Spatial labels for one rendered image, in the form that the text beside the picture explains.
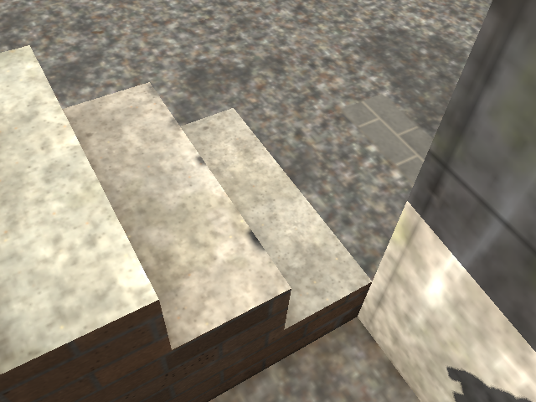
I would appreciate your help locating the stairs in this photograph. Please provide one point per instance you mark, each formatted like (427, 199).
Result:
(144, 261)

